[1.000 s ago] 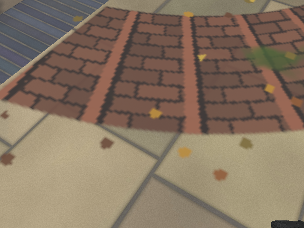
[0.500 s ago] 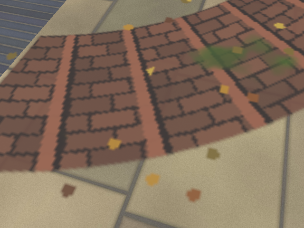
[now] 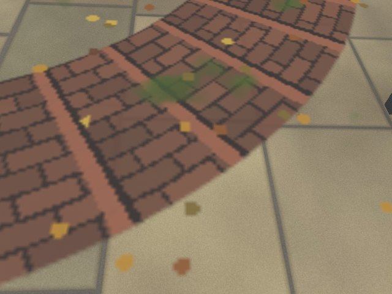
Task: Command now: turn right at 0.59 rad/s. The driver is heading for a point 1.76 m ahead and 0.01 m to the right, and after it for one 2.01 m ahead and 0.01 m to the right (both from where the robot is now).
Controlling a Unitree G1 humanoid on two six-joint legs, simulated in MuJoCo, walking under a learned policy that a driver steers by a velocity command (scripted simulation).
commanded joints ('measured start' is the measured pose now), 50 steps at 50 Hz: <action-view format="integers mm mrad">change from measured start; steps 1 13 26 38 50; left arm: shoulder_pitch -53 60 -74 -171 19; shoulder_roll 45 73 7 -21 173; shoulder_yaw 8 21 -46 -24 35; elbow -94 -91 -38 -37 -5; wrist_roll -11 0 51 29 45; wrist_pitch -9 5 -69 -51 -56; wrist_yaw -3 -34 -9 18 -11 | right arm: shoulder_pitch -24 8 -37 55 6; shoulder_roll -149 -182 -99 -219 -110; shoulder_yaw -31 -53 -8 -40 -31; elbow -74 -39 -37 -66 -133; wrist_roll -2 43 19 8 31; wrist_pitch -2 1 21 -1 38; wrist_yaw -18 20 24 12 -2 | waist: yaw -21 31 27 -33 -10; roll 211 128 -92 323 -223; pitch -53 -118 -103 -72 -88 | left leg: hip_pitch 195 27 -92 92 -359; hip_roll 231 238 67 291 -123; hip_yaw -161 58 -34 -487 -156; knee -141 121 312 -121 365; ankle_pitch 319 236 -99 360 -372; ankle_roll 194 54 -105 259 -31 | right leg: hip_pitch -126 442 379 105 488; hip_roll -53 -72 -265 9 -413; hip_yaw -41 -136 32 -112 348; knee -30 -769 -824 -282 -889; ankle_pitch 31 332 466 -157 302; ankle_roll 40 -111 -281 -63 -239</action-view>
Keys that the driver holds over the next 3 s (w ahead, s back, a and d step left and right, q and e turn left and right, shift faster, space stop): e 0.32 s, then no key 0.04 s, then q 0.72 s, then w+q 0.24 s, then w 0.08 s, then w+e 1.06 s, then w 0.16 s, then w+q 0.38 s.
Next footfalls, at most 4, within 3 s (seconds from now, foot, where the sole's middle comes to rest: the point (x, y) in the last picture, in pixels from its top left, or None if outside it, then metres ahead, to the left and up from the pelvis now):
0.26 right None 0.01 -0.15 -0.78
0.66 left None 0.05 0.08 -0.78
0.98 right None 0.02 -0.18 -0.78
1.52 left None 0.10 0.13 -0.78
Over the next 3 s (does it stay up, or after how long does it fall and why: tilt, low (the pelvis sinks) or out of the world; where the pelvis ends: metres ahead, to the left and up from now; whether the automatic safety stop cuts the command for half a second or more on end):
stays up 0.79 0.00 -0.01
